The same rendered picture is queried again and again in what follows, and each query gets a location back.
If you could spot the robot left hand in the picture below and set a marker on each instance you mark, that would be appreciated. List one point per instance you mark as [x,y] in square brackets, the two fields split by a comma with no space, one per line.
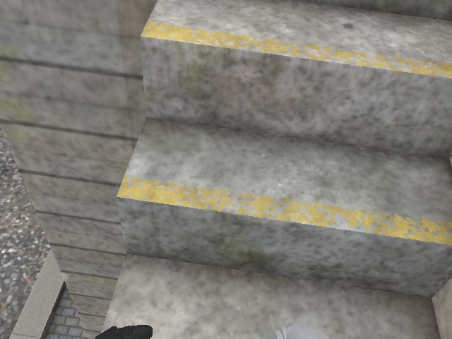
[127,332]

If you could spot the right robot thigh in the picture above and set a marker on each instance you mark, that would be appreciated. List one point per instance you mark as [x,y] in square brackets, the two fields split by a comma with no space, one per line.
[298,331]

